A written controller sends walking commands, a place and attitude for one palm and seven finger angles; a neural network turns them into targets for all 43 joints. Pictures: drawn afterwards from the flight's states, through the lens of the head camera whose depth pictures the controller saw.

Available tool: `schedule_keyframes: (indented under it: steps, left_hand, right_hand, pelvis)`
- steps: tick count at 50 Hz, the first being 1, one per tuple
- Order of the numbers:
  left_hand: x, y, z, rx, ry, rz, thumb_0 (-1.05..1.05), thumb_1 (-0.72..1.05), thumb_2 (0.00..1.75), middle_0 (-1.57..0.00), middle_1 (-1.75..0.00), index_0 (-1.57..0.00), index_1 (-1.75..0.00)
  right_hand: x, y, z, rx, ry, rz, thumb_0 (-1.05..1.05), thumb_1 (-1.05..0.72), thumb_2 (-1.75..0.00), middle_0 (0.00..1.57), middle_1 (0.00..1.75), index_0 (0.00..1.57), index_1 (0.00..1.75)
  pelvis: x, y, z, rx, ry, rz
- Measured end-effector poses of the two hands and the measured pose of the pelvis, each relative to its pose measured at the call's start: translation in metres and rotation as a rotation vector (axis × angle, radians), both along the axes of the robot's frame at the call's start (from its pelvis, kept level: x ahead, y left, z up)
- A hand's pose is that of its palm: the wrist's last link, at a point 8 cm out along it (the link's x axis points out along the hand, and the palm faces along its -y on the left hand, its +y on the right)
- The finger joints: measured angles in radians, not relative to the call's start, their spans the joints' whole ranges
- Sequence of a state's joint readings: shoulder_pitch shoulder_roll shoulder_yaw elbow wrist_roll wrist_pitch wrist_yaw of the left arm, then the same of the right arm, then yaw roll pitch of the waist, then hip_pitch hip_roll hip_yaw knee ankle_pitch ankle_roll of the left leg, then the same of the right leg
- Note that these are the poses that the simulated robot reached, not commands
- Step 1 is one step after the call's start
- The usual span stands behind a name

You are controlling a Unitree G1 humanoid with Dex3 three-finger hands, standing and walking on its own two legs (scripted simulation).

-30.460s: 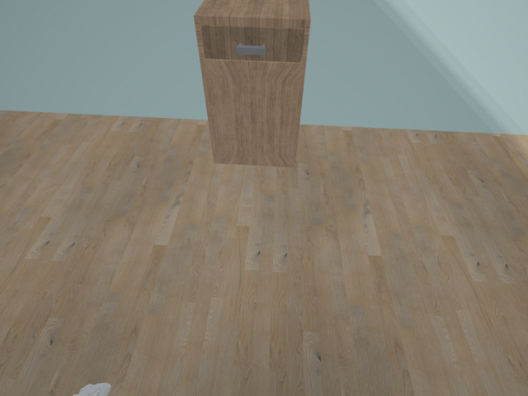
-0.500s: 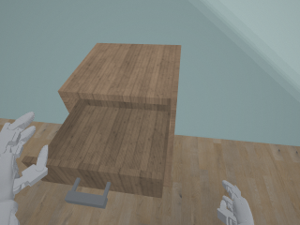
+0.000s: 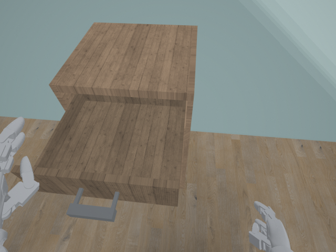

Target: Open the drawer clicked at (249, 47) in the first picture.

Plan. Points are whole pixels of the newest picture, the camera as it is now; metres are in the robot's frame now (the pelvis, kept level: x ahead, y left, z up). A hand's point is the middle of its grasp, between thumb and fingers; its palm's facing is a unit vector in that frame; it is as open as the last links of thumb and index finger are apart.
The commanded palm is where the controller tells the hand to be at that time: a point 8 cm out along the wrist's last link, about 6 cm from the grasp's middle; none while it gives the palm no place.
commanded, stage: step back with the hand held close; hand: left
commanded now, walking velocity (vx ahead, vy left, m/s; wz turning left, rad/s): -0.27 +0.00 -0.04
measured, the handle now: (95, 203) +0.25 +0.22 -0.08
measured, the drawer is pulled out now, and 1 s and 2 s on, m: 0.30 0.30 0.30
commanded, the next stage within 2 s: stop stepping back and stand still in 1.16 s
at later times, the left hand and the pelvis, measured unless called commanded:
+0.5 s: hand (4, 225) +0.14 +0.24 +0.16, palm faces +0.36 -0.82 -0.44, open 7.4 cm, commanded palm +0.08 +0.29 +0.18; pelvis -0.05 +0.01 -0.01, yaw +0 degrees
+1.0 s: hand out of the picture +0.06 +0.18 +0.16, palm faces +0.22 -0.83 -0.52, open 7.4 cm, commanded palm -0.01 +0.25 +0.18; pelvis -0.15 -0.03 +0.00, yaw -1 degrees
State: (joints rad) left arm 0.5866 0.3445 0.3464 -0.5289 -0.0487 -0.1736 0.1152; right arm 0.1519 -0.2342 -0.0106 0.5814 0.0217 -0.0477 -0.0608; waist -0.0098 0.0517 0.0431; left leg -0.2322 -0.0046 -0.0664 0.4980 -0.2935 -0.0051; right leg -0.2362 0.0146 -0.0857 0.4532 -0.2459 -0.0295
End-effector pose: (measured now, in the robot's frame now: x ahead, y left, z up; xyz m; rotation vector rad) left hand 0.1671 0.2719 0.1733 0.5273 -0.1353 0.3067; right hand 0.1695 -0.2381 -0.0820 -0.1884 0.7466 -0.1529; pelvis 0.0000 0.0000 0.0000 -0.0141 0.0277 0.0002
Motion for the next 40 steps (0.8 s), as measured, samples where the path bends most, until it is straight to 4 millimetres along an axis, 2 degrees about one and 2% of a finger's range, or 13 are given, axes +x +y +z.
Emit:
schedule_keyframes:
  steps: [5,13,20,27,34,37,40]
  left_hand:
    - [-0.009,0.009,-0.010,0.006,0.076,-0.033,0.02,0.89,0.90,-0.21,-0.31,-0.22,-0.30]
    - [-0.029,0.028,0.001,0.036,-0.002,-0.034,0.02,0.89,0.90,-0.21,-0.31,-0.22,-0.30]
    - [-0.051,0.022,0.005,0.031,-0.077,-0.017,0.02,0.89,0.90,-0.21,-0.30,-0.22,-0.30]
    - [-0.071,0.010,0.004,-0.009,-0.126,-0.016,0.02,0.89,0.90,-0.21,-0.30,-0.22,-0.30]
    - [-0.085,0.024,-0.003,0.007,-0.105,-0.001,0.02,0.89,0.90,-0.21,-0.31,-0.22,-0.30]
    - [-0.092,0.025,0.002,0.032,-0.082,0.009,0.02,0.89,0.90,-0.21,-0.31,-0.22,-0.30]
    - [-0.099,0.014,0.009,0.037,-0.090,-0.006,0.02,0.89,0.90,-0.21,-0.30,-0.21,-0.30]
  right_hand:
    - [-0.011,0.002,0.003,-0.029,0.034,-0.044,0.02,-0.91,-0.90,0.20,0.30,0.20,0.30]
    - [-0.018,0.025,0.013,-0.045,-0.003,-0.013,0.02,-0.91,-0.90,0.20,0.30,0.20,0.30]
    - [-0.024,0.042,0.013,-0.005,-0.070,0.055,0.02,-0.91,-0.90,0.20,0.30,0.20,0.30]
    - [-0.049,0.031,0.004,-0.009,-0.042,0.064,0.02,-0.91,-0.90,0.20,0.30,0.20,0.30]
    - [-0.082,0.015,0.004,-0.083,0.034,0.016,0.02,-0.91,-0.90,0.20,0.30,0.20,0.30]
    - [-0.091,0.016,0.006,-0.071,0.024,0.018,0.02,-0.91,-0.90,0.20,0.30,0.20,0.30]
    - [-0.097,0.018,0.006,-0.037,0.008,0.028,0.02,-0.91,-0.90,0.20,0.30,0.20,0.30]
  pelvis:
    - [-0.006,0.011,-0.001,0.004,0.018,-0.006]
    - [-0.024,0.021,-0.004,0.011,0.022,-0.009]
    - [-0.041,0.017,-0.009,0.018,0.010,-0.013]
    - [-0.059,0.009,-0.013,-0.004,0.011,0.012]
    - [-0.075,0.013,-0.012,0.007,0.017,0.030]
    - [-0.081,0.010,-0.008,-0.001,0.034,0.025]
    - [-0.089,0.004,-0.006,-0.006,0.048,0.005]
